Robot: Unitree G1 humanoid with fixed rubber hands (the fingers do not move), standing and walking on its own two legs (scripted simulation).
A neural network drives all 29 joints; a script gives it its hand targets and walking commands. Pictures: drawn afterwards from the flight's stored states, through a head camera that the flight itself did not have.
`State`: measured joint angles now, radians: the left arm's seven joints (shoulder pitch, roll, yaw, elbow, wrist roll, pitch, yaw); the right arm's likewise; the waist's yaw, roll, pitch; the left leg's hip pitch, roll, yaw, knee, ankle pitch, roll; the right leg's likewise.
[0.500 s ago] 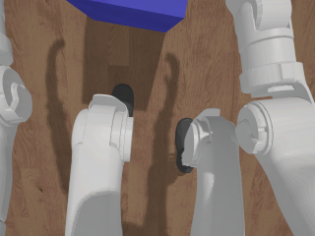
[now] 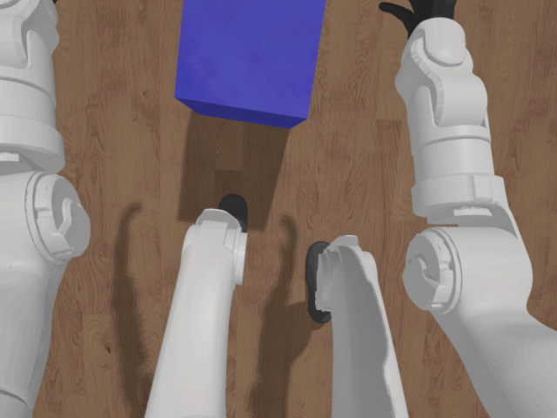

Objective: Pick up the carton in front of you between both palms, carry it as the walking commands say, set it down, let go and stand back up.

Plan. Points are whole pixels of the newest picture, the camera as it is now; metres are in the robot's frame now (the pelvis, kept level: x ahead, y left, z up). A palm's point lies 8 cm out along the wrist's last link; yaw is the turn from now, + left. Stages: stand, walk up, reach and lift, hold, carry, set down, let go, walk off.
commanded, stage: set down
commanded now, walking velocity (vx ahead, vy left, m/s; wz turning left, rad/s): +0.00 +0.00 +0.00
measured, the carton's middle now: (250, 62) +0.55 +0.13 -0.42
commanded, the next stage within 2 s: let go in 0.28 s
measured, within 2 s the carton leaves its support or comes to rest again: neither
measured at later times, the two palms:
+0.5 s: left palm out of the picture +0.48 +0.34 +0.01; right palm (523, 7) +0.52 -0.07 +0.02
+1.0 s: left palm out of the picture +0.31 +0.28 +0.12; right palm out of the picture +0.37 -0.17 +0.13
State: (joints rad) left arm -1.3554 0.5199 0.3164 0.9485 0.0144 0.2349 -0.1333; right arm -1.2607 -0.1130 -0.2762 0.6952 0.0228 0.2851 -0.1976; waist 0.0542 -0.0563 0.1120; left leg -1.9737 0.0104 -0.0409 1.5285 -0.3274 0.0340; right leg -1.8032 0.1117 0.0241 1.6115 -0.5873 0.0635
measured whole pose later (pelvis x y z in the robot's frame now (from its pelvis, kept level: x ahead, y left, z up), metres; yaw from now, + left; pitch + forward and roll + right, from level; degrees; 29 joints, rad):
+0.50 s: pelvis +0.03 +0.01 +0.13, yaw +3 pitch +40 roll -5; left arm -1.07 0.41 0.34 0.86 0.17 0.21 -0.15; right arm -0.95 -0.06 -0.28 0.62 -0.11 0.25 -0.13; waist 0.03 -0.05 0.04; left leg -1.50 -0.01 -0.03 0.98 -0.19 0.04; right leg -1.34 0.07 0.05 1.04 -0.41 0.06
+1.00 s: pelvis +0.09 +0.00 +0.21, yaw +7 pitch +18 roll -1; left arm -0.12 0.25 0.14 0.56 0.00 0.02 -0.09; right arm -0.11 -0.13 -0.10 0.55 -0.03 0.03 0.01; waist 0.01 -0.04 0.01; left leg -0.75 -0.04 -0.03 0.61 -0.17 0.02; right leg -0.60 0.02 0.07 0.66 -0.37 0.02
